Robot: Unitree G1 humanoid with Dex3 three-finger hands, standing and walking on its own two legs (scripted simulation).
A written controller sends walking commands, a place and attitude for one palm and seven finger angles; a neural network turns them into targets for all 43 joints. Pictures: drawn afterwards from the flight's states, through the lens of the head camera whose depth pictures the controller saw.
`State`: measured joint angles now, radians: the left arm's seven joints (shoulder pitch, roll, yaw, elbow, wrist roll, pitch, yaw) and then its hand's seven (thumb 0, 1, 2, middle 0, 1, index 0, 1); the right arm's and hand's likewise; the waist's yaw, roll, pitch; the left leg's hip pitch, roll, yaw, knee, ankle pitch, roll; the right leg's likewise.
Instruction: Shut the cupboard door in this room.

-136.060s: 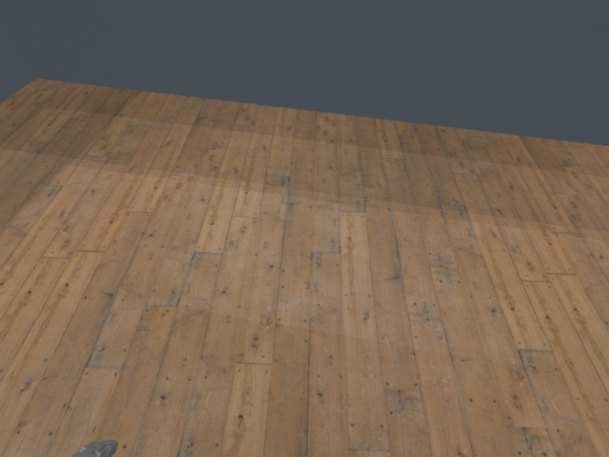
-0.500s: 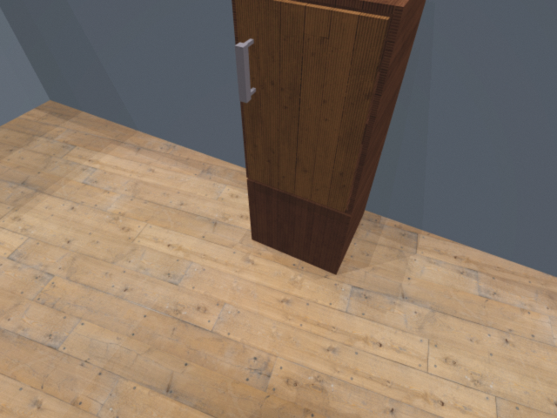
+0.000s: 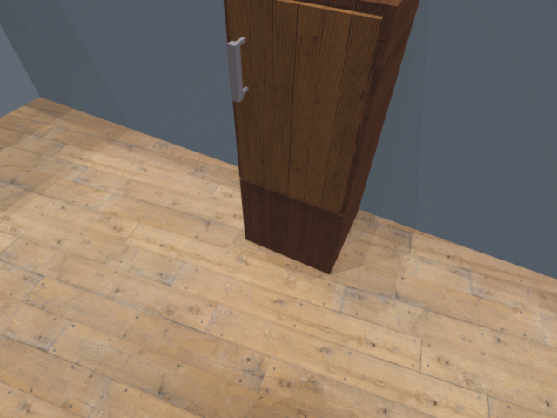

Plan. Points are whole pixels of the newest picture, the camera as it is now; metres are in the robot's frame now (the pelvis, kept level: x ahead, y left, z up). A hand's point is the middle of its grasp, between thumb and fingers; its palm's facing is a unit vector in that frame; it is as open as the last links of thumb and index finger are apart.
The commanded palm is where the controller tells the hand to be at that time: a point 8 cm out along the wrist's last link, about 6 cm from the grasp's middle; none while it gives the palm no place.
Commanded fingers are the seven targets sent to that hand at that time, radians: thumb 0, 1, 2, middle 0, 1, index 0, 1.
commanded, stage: look to check the result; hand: left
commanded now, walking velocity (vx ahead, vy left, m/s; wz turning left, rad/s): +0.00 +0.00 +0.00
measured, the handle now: (239, 69) +0.91 +0.14 +0.06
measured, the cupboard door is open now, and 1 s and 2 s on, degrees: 0 0 0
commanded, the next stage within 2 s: stand and wait in 0.46 s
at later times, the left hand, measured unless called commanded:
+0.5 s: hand out of the picture +0.00 +0.15 -0.17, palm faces +0.03 -0.98 -0.18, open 7.3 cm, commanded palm none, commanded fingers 0.00 0.90 0.90 -0.20 -0.30 -0.20 -0.30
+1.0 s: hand out of the picture +0.01 +0.15 -0.17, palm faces +0.04 -0.98 -0.18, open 7.3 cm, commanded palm none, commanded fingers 0.00 0.90 0.90 -0.20 -0.30 -0.20 -0.30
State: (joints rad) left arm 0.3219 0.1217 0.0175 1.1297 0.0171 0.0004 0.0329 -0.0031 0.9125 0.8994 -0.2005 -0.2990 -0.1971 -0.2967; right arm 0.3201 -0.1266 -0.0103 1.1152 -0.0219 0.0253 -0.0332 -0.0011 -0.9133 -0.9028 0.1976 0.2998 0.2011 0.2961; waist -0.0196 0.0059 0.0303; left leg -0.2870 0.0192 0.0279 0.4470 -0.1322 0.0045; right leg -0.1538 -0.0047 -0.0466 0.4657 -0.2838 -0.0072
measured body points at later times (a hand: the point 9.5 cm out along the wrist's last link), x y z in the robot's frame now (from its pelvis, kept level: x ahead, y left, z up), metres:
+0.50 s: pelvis +0.02 -0.01 +0.00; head +0.03 -0.01 +0.45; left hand +0.00 +0.21 -0.16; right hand +0.02 -0.23 -0.16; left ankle +0.07 +0.12 -0.74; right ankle -0.02 -0.11 -0.74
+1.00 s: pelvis +0.03 -0.02 +0.00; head +0.04 -0.02 +0.45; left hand +0.01 +0.20 -0.16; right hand +0.03 -0.23 -0.16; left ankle +0.07 +0.12 -0.74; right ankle -0.02 -0.11 -0.74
